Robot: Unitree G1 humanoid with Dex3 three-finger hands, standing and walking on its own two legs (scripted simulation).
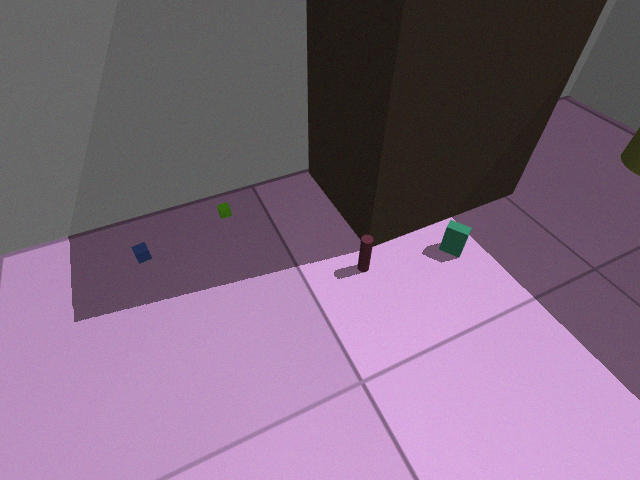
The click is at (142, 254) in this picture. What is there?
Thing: cube
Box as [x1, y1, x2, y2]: [131, 242, 151, 263]
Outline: 144,242 131,247 139,263 151,258
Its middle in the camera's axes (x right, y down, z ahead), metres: -0.74 +0.07 +1.62
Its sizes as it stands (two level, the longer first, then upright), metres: 0.055 0.055 0.055
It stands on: the floor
